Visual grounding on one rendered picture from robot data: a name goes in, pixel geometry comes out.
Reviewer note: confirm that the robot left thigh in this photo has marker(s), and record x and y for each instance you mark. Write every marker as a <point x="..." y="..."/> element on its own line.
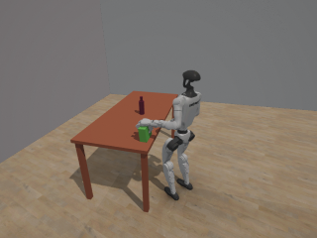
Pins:
<point x="169" y="146"/>

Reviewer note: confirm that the robot right upper arm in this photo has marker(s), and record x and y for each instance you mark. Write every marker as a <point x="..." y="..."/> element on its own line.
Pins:
<point x="198" y="106"/>

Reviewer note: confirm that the sponge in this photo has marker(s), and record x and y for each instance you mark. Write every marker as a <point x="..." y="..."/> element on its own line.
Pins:
<point x="144" y="134"/>

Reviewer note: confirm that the robot left upper arm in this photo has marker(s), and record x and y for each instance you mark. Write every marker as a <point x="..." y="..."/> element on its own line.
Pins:
<point x="178" y="104"/>

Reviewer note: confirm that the robot left hand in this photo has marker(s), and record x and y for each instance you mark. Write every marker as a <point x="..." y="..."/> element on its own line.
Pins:
<point x="145" y="122"/>

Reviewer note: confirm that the left robot foot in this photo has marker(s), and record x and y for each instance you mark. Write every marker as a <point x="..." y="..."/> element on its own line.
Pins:
<point x="175" y="196"/>

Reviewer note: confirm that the robot left forearm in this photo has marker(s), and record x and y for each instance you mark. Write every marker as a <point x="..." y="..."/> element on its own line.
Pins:
<point x="168" y="125"/>

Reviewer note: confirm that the table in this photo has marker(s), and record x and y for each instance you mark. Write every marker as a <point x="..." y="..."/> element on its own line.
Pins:
<point x="116" y="129"/>

